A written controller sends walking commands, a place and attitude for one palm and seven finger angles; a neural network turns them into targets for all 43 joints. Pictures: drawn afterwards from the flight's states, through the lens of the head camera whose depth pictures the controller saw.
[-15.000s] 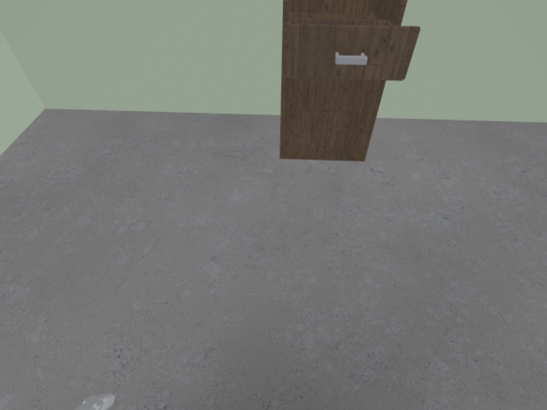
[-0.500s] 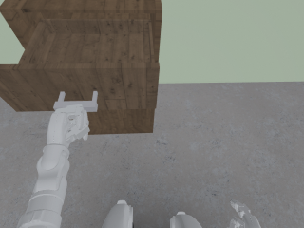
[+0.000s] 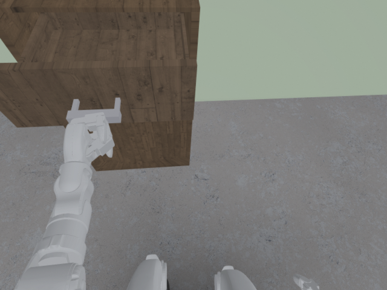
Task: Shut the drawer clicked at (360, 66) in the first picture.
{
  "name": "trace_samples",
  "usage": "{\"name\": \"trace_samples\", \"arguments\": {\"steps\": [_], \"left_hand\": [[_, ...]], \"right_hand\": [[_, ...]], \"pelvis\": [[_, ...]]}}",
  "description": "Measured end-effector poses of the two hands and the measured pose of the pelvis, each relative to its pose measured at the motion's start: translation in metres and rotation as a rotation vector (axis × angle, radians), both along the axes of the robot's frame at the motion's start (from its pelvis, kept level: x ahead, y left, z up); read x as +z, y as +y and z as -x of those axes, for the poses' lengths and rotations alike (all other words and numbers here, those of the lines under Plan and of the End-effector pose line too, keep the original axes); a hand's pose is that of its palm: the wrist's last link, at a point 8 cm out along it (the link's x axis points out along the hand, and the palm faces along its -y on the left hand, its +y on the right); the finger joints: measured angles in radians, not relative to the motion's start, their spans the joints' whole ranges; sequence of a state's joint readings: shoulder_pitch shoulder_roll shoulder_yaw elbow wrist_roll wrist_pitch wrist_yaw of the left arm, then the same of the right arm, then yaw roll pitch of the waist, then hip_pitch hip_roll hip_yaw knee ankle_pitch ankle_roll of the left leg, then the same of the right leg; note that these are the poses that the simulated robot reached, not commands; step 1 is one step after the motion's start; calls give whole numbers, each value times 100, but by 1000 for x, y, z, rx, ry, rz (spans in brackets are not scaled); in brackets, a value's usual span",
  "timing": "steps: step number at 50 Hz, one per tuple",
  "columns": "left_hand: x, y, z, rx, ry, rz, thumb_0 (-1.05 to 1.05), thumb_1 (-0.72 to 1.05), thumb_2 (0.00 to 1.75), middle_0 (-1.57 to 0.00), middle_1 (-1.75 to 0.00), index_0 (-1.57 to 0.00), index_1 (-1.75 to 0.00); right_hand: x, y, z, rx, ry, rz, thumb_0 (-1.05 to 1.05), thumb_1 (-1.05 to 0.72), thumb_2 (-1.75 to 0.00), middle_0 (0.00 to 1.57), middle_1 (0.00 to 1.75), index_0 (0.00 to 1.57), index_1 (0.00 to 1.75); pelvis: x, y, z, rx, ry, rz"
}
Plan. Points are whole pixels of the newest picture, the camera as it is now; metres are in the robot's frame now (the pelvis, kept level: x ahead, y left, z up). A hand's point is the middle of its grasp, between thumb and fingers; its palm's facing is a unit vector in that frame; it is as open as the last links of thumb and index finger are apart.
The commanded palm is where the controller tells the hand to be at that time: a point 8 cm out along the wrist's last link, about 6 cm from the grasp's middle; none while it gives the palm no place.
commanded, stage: push the drawer shut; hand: left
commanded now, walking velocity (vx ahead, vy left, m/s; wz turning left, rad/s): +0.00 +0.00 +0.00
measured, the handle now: (96, 109) +0.48 +0.22 +0.05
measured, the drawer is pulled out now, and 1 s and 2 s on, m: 0.19 0.06 0.00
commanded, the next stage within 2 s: pull the fist back off the drawer in 1.90 s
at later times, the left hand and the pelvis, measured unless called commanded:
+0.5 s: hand (110, 115) +0.47 +0.18 +0.04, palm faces +0.08 -1.00 -0.03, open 3.2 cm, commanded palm +0.46 +0.23 +0.05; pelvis -0.01 +0.00 -0.01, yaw -1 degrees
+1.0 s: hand (113, 94) +0.53 +0.19 +0.05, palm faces +0.09 -1.00 -0.02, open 3.3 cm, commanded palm +0.52 +0.22 +0.05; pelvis +0.00 +0.00 -0.02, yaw -2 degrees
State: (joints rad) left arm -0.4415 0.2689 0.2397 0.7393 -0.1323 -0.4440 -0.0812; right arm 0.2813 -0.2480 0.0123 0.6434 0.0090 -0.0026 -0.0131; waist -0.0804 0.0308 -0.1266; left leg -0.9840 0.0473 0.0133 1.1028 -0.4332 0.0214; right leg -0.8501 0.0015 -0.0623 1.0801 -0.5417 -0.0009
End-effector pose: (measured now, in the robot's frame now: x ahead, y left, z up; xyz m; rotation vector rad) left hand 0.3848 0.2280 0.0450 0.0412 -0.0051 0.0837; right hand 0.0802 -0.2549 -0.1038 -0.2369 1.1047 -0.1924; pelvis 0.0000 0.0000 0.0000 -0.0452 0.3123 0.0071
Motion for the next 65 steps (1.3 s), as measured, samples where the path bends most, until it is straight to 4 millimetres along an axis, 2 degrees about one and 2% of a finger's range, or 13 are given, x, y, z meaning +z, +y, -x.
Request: {"name": "trace_samples", "arguments": {"steps": [13,26,38,51,65], "left_hand": [[0,5,-27,1,2,-1,2,78,90,-140,-160,-140,-160],[1,9,-65,-1,12,11,2,77,89,-140,-160,-140,-160],[1,13,-100,-7,22,19,2,77,88,-139,-160,-140,-160],[4,11,-125,9,29,22,5,80,89,-139,-160,-140,-160],[5,14,-154,5,30,19,6,79,89,-139,-160,-140,-160]], "right_hand": [[-6,-5,17,-8,55,19,1,-91,-89,20,30,20,30],[-11,-12,55,-62,157,42,1,-91,-89,20,30,20,30],[-10,-7,85,-110,254,43,1,-91,-89,20,30,20,30],[-9,4,96,-127,318,26,0,-91,-89,20,30,20,30],[-7,3,112,-140,371,52,0,-91,-89,20,30,20,30]], "pelvis": [[-6,-3,6,5,20,6],[-13,-4,8,-6,62,16],[-17,0,4,-19,103,26],[-17,5,-2,-23,129,33],[-25,6,1,-21,168,49]]}}
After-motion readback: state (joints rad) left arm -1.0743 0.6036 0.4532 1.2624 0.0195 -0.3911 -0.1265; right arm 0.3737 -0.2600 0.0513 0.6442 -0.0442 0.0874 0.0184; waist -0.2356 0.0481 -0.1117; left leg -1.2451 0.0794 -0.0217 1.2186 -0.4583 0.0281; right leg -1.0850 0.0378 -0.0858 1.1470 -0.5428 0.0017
